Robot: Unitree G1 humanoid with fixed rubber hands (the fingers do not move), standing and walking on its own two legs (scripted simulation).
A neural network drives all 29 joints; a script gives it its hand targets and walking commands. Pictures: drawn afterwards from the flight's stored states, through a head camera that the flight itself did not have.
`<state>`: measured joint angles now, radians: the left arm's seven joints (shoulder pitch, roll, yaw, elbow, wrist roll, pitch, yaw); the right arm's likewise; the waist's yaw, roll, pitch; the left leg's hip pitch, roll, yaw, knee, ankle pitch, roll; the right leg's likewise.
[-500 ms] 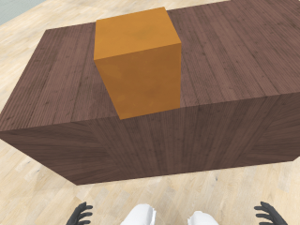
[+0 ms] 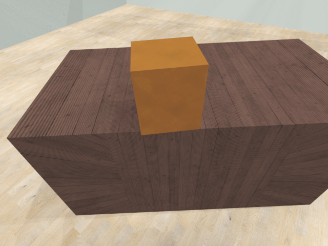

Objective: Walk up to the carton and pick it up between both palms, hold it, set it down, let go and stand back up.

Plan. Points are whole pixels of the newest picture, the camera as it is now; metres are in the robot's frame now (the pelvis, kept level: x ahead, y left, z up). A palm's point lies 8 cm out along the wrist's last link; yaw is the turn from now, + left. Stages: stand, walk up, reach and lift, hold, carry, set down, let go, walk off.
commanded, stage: walk up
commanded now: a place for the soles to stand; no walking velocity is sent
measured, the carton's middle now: (166, 86) +0.60 -0.01 +0.09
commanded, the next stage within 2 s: none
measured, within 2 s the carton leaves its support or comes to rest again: neither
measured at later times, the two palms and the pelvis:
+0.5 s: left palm out of the picture +0.11 +0.28 -0.11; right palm out of the picture +0.07 -0.24 -0.10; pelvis +0.04 +0.02 +0.00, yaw -1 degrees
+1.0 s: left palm (77, 233) +0.21 +0.25 -0.09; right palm (268, 225) +0.20 -0.25 -0.09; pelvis +0.10 +0.01 +0.00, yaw -2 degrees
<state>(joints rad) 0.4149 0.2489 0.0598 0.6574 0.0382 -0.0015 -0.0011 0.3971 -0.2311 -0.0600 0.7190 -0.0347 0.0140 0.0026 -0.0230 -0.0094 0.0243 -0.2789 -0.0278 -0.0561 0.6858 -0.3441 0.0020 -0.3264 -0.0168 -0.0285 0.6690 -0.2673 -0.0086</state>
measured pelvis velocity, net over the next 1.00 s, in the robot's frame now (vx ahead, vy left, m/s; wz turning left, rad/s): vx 0.10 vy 0.01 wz -0.03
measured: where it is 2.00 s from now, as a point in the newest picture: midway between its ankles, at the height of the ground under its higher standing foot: outside the picture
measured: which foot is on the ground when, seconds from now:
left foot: down 0.00-0.02, up 0.04-0.26, down 0.28-1.00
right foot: down 0.00-0.30, up 0.32-0.52, down 0.54-1.00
